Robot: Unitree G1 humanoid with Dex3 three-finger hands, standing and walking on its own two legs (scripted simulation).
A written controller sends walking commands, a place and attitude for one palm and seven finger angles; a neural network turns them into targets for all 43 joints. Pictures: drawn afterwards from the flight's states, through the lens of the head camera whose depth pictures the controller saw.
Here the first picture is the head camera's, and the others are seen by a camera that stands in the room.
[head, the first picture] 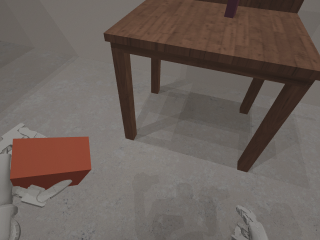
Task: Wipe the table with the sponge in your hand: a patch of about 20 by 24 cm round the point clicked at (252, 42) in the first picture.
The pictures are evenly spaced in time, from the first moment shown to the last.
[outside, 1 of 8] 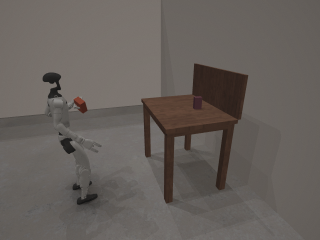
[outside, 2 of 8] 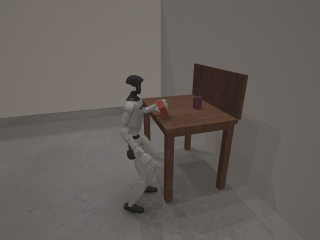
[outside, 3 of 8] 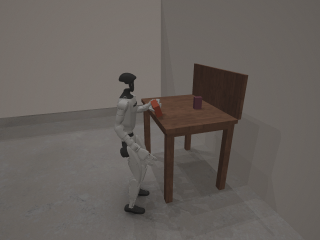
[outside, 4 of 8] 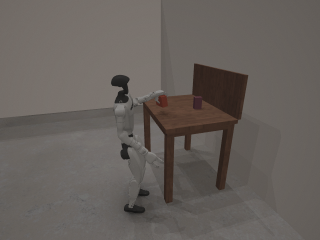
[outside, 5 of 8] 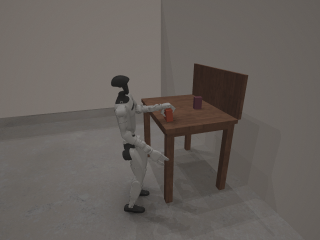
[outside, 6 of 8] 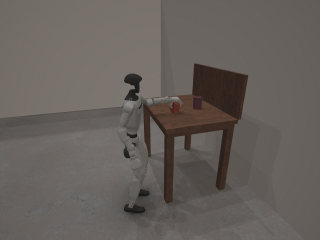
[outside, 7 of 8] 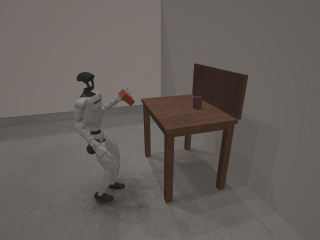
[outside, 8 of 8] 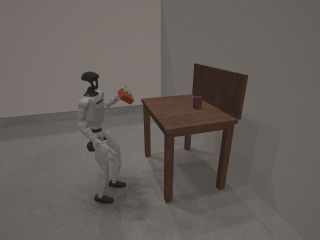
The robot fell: no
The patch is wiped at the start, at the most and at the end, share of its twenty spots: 0.00 0.90 0.90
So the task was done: yes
